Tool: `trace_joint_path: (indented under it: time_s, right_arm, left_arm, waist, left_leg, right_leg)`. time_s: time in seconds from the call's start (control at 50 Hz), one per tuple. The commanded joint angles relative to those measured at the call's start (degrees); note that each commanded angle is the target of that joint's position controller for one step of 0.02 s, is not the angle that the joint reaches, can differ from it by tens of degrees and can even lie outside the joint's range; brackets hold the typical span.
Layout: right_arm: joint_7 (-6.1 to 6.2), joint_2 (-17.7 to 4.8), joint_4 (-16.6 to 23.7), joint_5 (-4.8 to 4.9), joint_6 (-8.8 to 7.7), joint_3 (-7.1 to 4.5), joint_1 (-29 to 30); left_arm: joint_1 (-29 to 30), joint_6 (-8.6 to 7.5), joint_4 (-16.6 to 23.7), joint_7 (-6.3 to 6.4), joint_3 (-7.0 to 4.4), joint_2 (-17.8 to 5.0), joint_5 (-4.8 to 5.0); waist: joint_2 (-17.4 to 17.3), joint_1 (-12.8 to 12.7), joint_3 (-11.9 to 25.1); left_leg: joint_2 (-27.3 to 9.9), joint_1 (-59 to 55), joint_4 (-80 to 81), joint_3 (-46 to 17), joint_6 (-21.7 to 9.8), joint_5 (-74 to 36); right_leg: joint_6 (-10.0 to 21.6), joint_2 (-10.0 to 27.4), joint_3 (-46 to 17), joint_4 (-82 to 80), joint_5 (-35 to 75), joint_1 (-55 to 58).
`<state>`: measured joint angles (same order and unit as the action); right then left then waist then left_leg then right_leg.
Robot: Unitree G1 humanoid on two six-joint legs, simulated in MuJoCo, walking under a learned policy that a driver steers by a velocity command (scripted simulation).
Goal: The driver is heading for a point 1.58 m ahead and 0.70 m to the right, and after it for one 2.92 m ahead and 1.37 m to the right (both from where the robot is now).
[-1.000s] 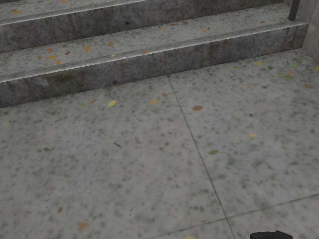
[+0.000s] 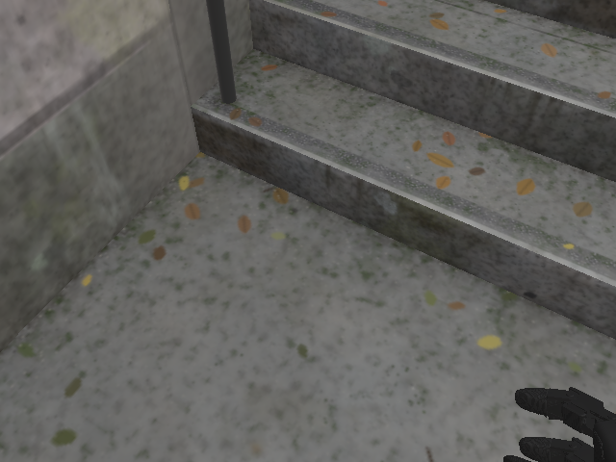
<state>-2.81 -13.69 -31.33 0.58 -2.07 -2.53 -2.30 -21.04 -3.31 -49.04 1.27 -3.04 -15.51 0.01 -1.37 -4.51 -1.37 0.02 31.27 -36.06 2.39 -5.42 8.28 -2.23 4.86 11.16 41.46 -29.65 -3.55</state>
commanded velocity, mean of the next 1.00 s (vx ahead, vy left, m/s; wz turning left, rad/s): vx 0.09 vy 0.00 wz -0.34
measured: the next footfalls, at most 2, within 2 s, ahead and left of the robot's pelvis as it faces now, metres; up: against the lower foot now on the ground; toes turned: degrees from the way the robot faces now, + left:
right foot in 0.48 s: +0.23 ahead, -0.15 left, +0.00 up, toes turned -9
left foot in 0.94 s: +0.28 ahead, +0.07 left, +0.00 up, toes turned -29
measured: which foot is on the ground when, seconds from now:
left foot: down 0.00-0.48, up 0.50-0.92, down 0.94-1.00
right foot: up 0.00-0.46, down 0.48-0.94, up 0.96-1.00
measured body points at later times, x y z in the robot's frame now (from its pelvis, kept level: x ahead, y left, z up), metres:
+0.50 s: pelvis +0.16 -0.04 +0.01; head +0.19 -0.05 +0.46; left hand +0.34 +0.21 -0.08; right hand +0.28 -0.32 -0.10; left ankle +0.11 +0.09 -0.70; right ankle +0.19 -0.14 -0.72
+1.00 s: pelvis +0.18 -0.01 +0.02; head +0.21 -0.01 +0.47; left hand +0.46 +0.16 -0.07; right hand +0.21 -0.33 -0.07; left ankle +0.24 +0.09 -0.71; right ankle +0.17 -0.13 -0.68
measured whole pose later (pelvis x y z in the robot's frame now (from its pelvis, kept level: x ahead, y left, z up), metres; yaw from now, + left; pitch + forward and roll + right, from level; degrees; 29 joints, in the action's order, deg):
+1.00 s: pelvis +0.18 -0.01 +0.02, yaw -26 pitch +3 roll +0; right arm 1.4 -14.2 -41.2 -1.7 -0.7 -4.7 -8.5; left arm -8.7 2.6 -34.2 1.9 -5.3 -17.0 0.5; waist 2.7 -0.3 0.7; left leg 1.9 19.4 -31.1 -2.9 -0.8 14.3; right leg 0.0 -8.0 -10.9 46.1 -24.6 -28.9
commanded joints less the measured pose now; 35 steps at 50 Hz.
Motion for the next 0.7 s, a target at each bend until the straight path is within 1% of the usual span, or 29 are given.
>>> trace_joint_path:
  time_s: [0.02, 0.04, 0.06, 0.08, 0.1, 0.12, 0.14, 0.18, 0.22, 0.26, 0.3, 0.36, 0.4, 0.42, 0.44, 0.46, 0.48, 0.5, 0.52, 0.54, 0.56, 0.58, 0.6, 0.62, 0.64, 0.66, 0.7]
  right_arm:
    - [2.03, -13.1, 0.9, -1.62, -0.54, -4.49, -21.5]
    - [1.90, -9.6, -0.5, -1.76, -0.62, -3.35, -19.1]
    - [1.89, -7.2, -0.8, -0.39, -0.83, -2.72, -15.0]
    - [1.89, -5.5, -0.5, 0.08, -1.07, -2.07, -11.5]
    - [1.81, -4.9, -1.0, -0.55, -1.45, -1.70, -9.3]
    - [1.64, -5.0, -1.7, -1.27, -1.84, -1.68, -7.9]
    - [1.62, -5.0, -2.6, -1.73, -2.43, -1.68, -6.8]
    - [2.18, -5.2, -4.0, -2.48, -3.00, -1.76, -5.7]
    - [2.95, -5.7, -4.9, -2.43, -2.75, -1.99, -4.9]
    - [3.69, -6.8, -6.0, -2.14, -2.20, -2.45, -5.8]
    - [4.29, -7.4, -6.8, -1.76, -1.35, -2.79, -6.8]
    - [4.88, -8.2, -7.8, -0.91, 0.06, -3.39, -7.6]
    - [5.27, -8.6, -8.0, -0.32, 0.75, -3.78, -7.3]
    - [5.50, -8.8, -7.9, 0.11, 1.01, -3.91, -6.7]
    - [5.75, -8.8, -7.9, 0.62, 1.23, -3.96, -5.9]
    - [5.86, -8.1, -8.4, 0.69, 1.23, -3.91, -7.7]
    - [5.83, -6.9, -7.7, -0.58, 0.86, -3.74, -8.7]
    - [5.43, -3.8, -4.8, -3.20, 0.43, -2.58, -7.4]
    - [4.79, -4.2, -4.9, -2.55, 0.19, -2.26, -6.2]
    - [4.50, -6.0, -5.0, -1.02, 0.44, -2.66, -4.8]
    - [4.83, -6.0, -5.3, -0.92, 0.77, -2.76, -3.7]
    - [5.36, -6.1, -5.2, -1.38, 1.19, -2.95, -2.5]
    - [5.62, -6.1, -4.7, -1.45, 1.55, -3.14, -2.0]
    - [5.60, -5.3, -4.6, -1.34, 1.78, -2.95, -2.1]
    - [5.61, -4.6, -4.8, -1.12, 1.85, -2.79, -2.5]
    - [5.72, -4.4, -5.1, -0.90, 1.88, -2.71, -2.7]
    - [5.93, -4.1, -5.3, -0.80, 1.94, -2.54, -2.3]
  left_arm:
    - [-1.9, -4.00, 6.2, -1.63, 0.26, -6.7, -0.67]
    - [2.9, -3.78, 6.6, -1.78, -0.41, -8.0, 1.77]
    - [5.2, -3.35, 7.5, -1.17, 0.09, -6.4, 1.44]
    - [6.3, -2.59, 7.1, -0.62, 0.03, -5.9, 0.65]
    - [5.1, -1.51, 6.9, -0.45, -0.32, -6.0, 0.64]
    - [3.5, -0.38, 6.2, -0.27, -0.43, -5.3, 0.70]
    - [1.8, 0.47, 5.5, 0.06, -0.34, -3.8, 0.59]
    - [1.5, 0.96, 5.1, 0.44, -0.18, -2.2, 0.30]
    - [3.5, 1.05, 5.4, 0.28, 0.07, -1.3, -0.05]
    - [6.9, 1.20, 6.8, -0.09, -0.04, -1.6, 0.03]
    - [9.7, 1.68, 8.6, -0.42, -0.47, -2.4, 0.13]
    - [12.5, 2.62, 11.4, -1.19, -1.11, -3.0, -0.04]
    - [12.9, 3.04, 12.8, -1.93, -1.50, -3.1, -0.06]
    - [12.4, 3.03, 13.2, -2.35, -1.67, -2.9, 0.07]
    - [10.7, 2.87, 13.0, -2.69, -1.85, -2.6, 0.11]
    - [8.5, 2.68, 12.6, -2.59, -2.53, -3.9, -0.12]
    - [5.3, 2.50, 12.8, -1.84, -4.21, -8.9, -0.61]
    - [2.8, 2.39, 13.8, -1.03, -5.26, -14.3, -1.29]
    - [0.1, 1.99, 13.7, -1.18, -4.15, -11.2, -1.77]
    - [3.1, 1.72, 14.6, -1.18, -3.96, -9.8, -1.52]
    - [6.5, 1.93, 15.1, -0.73, -3.81, -8.7, -0.47]
    - [8.9, 2.53, 15.8, -0.27, -3.45, -7.6, 0.52]
    - [10.6, 3.10, 16.2, 0.16, -3.26, -7.2, 0.83]
    - [11.0, 3.64, 16.5, 0.37, -3.37, -7.5, 0.51]
    - [10.8, 3.91, 16.7, 0.60, -3.55, -7.8, 0.11]
    - [10.4, 4.00, 16.8, 0.85, -3.74, -8.2, -0.06]
    - [10.1, 4.14, 16.9, 1.36, -4.13, -9.0, 0.13]
  waist:
    - [-9.0, 11.1, 32.3]
    - [-5.5, 10.8, 25.2]
    - [-1.0, 8.4, 17.9]
    - [1.3, 6.5, 13.9]
    - [0.5, 4.0, 11.6]
    - [-0.1, 2.2, 10.4]
    - [-1.0, 0.9, 9.6]
    - [-2.3, 0.2, 8.6]
    - [-3.3, 0.8, 8.6]
    - [-3.9, 2.4, 8.4]
    - [-3.9, 3.9, 7.6]
    - [-4.5, 5.1, 6.5]
    - [-5.3, 5.2, 5.9]
    - [-5.5, 4.8, 5.9]
    - [-5.1, 3.6, 6.4]
    - [-3.1, 3.1, 7.5]
    - [5.5, 3.1, 10.0]
    - [19.6, 3.6, 11.0]
    - [17.0, 0.8, 20.1]
    - [11.9, 1.1, 18.0]
    - [7.1, 2.4, 15.2]
    - [4.4, 3.1, 13.1]
    - [4.8, 4.4, 12.2]
    - [6.1, 5.0, 11.6]
    - [7.2, 5.1, 11.8]
    - [7.9, 5.0, 12.1]
    - [8.2, 4.6, 12.4]
  left_leg:
    - [-24.0, -56.3, 9.2, -41.8, -21.1, -36.7]
    - [-21.4, -50.5, 9.3, -31.3, -17.8, -40.9]
    - [-18.4, -41.8, 9.8, -24.0, -14.3, -39.2]
    - [-16.4, -33.4, 11.6, -20.1, -12.2, -36.9]
    - [-15.4, -26.0, 14.0, -17.1, -11.4, -36.1]
    - [-14.6, -20.3, 16.3, -14.3, -10.8, -35.7]
    - [-13.9, -16.5, 17.6, -11.2, -10.7, -37.6]
    - [-12.7, -13.6, 18.8, -5.8, -9.7, -40.2]
    - [-11.5, -13.8, 18.9, -1.5, -8.1, -38.6]
    - [-12.3, -16.1, 19.1, -0.5, -7.8, -36.1]
    - [-13.9, -19.5, 18.7, -1.0, -7.9, -32.7]
    - [-16.8, -23.6, 16.2, -2.4, -7.6, -28.0]
    - [-17.9, -25.3, 13.5, -3.1, -6.6, -26.4]
    - [-17.8, -25.9, 11.6, -2.9, -5.5, -26.2]
    - [-16.8, -25.6, 8.5, -1.6, -3.8, -25.7]
    - [-13.9, -24.1, 3.5, 0.6, -1.2, -24.0]
    - [-8.4, -16.9, -8.9, 5.1, 3.3, -15.2]
    - [1.8, 4.0, -27.1, 5.8, 8.8, 23.0]
    - [2.7, 7.3, -36.1, -6.0, 9.0, 31.6]
    - [1.2, 9.3, -39.5, -7.9, 8.6, 28.5]
    - [0.0, 10.7, -38.1, -8.1, 8.4, 24.0]
    - [-0.9, 10.5, -35.0, -8.1, 8.7, 20.8]
    - [-0.9, 7.8, -31.9, -7.7, 8.9, 18.5]
    - [0.1, 5.9, -29.5, -6.9, 9.2, 17.0]
    - [0.8, 4.9, -27.0, -6.6, 9.4, 16.3]
    - [1.3, 4.3, -24.5, -6.7, 9.7, 15.6]
    - [1.7, 3.0, -19.7, -7.3, 10.0, 14.0]
  right_leg:
    - [0.3, -4.8, -15.9, 43.2, -7.0, -38.5]
    - [0.5, -1.4, -16.3, 42.8, -1.7, -40.8]
    - [0.5, 0.9, -14.8, 37.7, 2.5, -41.7]
    - [0.2, 2.2, -14.5, 34.0, 4.1, -39.2]
    - [0.2, 3.1, -15.2, 31.5, 5.3, -34.5]
    - [0.0, 2.9, -15.0, 29.2, 6.6, -30.4]
    - [-0.6, 2.2, -14.7, 26.8, 8.7, -27.8]
    - [-1.5, 1.2, -15.1, 20.2, 13.6, -26.2]
    - [-1.4, 1.0, -14.5, 13.3, 20.1, -24.9]
    - [-1.2, 0.8, -13.6, 9.3, 23.4, -25.5]
    - [-0.9, 0.6, -13.1, 6.7, 22.8, -27.6]
    - [0.3, 0.3, -12.1, 4.1, 17.2, -30.0]
    - [1.7, -0.6, -10.9, 0.9, 13.7, -29.8]
    - [2.6, -1.3, -10.0, -2.5, 14.0, -28.4]
    - [3.8, -2.8, -8.3, -8.2, 17.9, -24.8]
    - [5.5, -4.3, -8.6, -13.8, 26.0, -18.8]
    - [8.6, 1.1, -18.1, -15.3, 48.5, -9.2]
    - [19.9, 14.4, -38.1, -15.1, 73.6, 3.9]
    - [25.5, 17.5, -43.1, -16.8, 69.7, 8.4]
    - [23.4, 14.6, -38.7, -16.8, 63.3, 6.9]
    - [19.9, 11.4, -34.6, -16.7, 57.4, 4.2]
    - [17.7, 9.7, -32.6, -17.6, 52.9, 0.6]
    - [16.5, 7.9, -31.0, -18.4, 49.8, -3.2]
    - [15.9, 6.5, -30.4, -19.0, 48.7, -5.2]
    - [15.6, 5.8, -30.0, -19.3, 48.2, -5.5]
    - [15.4, 5.5, -30.1, -19.3, 47.4, -5.3]
    - [15.0, 5.1, -31.1, -19.6, 42.2, -5.7]
Keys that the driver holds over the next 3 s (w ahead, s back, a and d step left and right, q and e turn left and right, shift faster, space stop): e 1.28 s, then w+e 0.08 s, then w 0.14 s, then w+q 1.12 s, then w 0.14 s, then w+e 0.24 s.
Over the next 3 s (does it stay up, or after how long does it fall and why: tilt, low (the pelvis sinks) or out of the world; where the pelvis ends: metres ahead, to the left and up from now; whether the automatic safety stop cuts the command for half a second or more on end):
stays up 0.85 -0.25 0.03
